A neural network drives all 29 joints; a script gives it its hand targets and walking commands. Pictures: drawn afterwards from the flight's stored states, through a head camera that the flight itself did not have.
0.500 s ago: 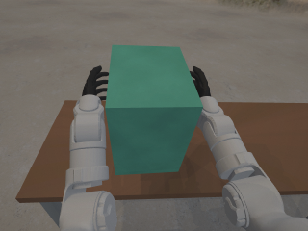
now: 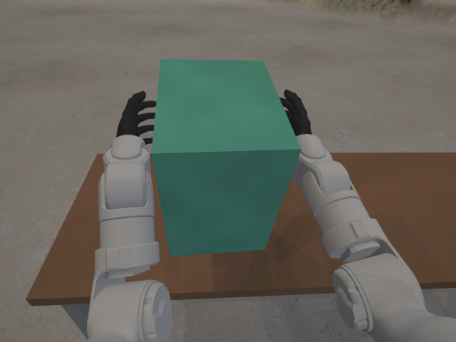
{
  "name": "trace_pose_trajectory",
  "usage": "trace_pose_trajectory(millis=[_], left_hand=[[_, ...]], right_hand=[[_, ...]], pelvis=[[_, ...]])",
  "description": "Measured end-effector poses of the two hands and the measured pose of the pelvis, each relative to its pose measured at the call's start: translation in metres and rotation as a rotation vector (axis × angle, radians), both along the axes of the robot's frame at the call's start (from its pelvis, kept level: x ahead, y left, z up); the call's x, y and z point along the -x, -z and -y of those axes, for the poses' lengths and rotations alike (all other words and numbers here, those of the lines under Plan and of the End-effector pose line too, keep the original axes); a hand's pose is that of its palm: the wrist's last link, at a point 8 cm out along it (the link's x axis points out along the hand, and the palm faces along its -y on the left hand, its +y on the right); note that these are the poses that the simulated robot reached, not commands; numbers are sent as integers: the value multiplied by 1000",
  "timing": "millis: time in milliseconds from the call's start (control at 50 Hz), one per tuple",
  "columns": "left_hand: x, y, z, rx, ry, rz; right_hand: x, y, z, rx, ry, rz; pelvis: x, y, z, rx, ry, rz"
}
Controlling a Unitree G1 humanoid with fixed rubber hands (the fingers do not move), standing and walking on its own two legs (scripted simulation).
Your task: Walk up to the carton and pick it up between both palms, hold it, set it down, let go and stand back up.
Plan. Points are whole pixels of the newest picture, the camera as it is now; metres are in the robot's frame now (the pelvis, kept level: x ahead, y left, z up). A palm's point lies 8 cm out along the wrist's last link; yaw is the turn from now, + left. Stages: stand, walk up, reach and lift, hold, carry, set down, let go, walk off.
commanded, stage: hold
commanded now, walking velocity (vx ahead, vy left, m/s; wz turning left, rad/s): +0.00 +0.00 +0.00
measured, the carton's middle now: (216, 160) +0.39 +0.00 +0.16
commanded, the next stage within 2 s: none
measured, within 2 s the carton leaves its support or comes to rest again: neither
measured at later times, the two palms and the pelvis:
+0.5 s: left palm (133, 141) +0.36 +0.13 +0.23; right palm (302, 130) +0.37 -0.14 +0.23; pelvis -0.01 -0.01 +0.00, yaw +0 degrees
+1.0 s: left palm (129, 143) +0.36 +0.14 +0.22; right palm (298, 128) +0.37 -0.13 +0.23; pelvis +0.01 -0.01 +0.00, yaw +0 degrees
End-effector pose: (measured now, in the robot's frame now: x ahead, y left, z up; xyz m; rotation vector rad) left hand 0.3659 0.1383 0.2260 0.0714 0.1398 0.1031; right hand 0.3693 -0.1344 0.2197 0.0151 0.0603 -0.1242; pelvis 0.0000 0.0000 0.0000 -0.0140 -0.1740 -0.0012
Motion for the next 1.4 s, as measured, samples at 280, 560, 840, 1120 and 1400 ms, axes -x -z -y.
trace_pose_trajectory(millis=[280,560,840,1120,1400], left_hand=[[13,-5,-5,17,-23,-19],[8,-3,5,22,-8,-29],[4,-3,-1,27,-16,-25],[6,1,0,24,-10,-22],[7,-1,-1,31,-15,-31]], right_hand=[[5,-14,-5,2,-24,-19],[3,-15,5,16,-14,-28],[-3,-16,-1,15,-23,-25],[-1,-13,1,2,-17,-23],[0,-13,0,9,-21,-33]], pelvis=[[4,0,7,-4,1,10],[5,0,13,-5,2,-7],[-3,0,12,-6,-5,-7],[-7,0,9,-5,-1,-1],[-2,0,11,-5,-4,1]])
